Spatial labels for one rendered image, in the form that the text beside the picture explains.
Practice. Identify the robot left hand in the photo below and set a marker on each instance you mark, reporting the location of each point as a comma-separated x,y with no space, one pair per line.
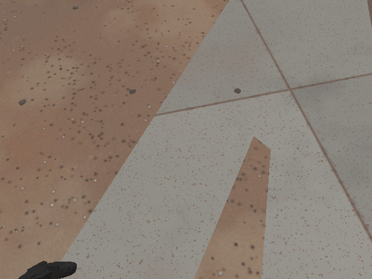
55,270

